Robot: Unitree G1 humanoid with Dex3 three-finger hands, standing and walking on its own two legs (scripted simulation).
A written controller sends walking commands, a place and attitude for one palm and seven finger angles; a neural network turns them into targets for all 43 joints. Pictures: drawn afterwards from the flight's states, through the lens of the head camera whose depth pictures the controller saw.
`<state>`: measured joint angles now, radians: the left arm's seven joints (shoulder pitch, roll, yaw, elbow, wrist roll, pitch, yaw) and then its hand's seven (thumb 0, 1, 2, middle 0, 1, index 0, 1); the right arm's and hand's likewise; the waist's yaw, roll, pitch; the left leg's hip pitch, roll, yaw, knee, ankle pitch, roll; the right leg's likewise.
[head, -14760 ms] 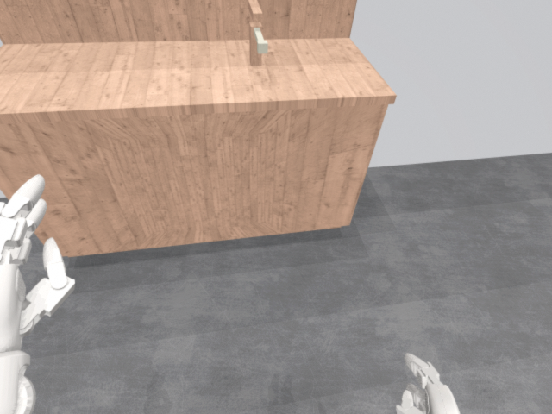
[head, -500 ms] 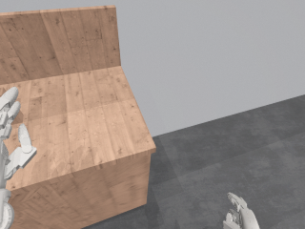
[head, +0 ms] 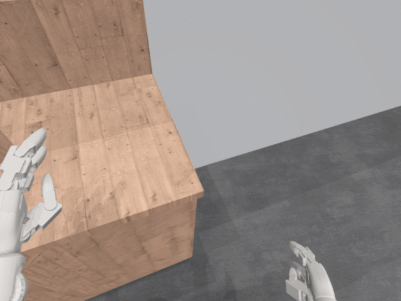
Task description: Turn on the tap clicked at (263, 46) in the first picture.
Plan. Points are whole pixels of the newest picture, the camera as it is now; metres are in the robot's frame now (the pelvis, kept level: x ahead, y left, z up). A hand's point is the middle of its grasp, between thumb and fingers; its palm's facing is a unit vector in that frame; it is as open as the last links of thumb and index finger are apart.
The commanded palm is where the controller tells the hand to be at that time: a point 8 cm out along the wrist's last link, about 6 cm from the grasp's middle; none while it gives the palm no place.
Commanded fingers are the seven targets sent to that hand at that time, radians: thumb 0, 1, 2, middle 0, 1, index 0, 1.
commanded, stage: come to a stop and stand still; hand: left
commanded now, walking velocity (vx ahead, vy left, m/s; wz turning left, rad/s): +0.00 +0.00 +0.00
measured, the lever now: out of the picture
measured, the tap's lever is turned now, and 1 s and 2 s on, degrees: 0 0 0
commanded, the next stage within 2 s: look again from close up in 0.88 s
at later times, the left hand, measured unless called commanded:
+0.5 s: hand (10, 203) +0.21 +0.28 +0.15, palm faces +0.40 -0.85 -0.35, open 7.4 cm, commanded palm +0.15 +0.31 +0.17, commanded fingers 0.00 0.90 0.90 -0.20 -0.30 -0.20 -0.30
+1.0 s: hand (4, 219) +0.19 +0.27 +0.16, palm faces +0.41 -0.84 -0.35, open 7.4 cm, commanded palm +0.13 +0.31 +0.17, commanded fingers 0.00 0.90 0.90 -0.20 -0.30 -0.20 -0.30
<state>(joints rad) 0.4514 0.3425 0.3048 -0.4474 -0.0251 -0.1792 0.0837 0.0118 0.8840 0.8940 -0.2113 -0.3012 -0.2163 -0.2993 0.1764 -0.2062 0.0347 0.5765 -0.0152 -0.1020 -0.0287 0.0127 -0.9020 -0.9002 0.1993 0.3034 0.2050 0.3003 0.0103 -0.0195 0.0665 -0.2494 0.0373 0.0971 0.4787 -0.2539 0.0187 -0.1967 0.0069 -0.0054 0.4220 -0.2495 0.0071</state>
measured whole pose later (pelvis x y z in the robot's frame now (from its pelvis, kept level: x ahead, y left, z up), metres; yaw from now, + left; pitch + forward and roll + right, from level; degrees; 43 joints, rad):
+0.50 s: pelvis -0.01 +0.03 +0.00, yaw +0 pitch +0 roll -2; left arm 0.41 0.35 0.35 -0.49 -0.04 -0.14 0.12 0.01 0.89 0.89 -0.21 -0.30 -0.21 -0.30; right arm 0.16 -0.18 0.05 0.55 -0.01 -0.08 -0.03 0.01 -0.90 -0.90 0.20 0.30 0.20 0.30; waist 0.03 -0.03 0.06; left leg -0.23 0.01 0.10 0.46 -0.24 0.06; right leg -0.16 -0.02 0.00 0.36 -0.21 0.05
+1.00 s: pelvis -0.03 +0.03 +0.00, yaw +1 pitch -1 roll -2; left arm 0.43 0.33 0.34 -0.47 -0.03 -0.17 0.13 0.01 0.89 0.89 -0.21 -0.30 -0.21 -0.30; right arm 0.21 -0.20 0.03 0.58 -0.01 -0.10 -0.04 0.01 -0.90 -0.90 0.20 0.30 0.20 0.30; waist 0.02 -0.01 0.05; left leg -0.23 0.00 0.10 0.45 -0.21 0.06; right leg -0.16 -0.02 0.00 0.36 -0.18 0.04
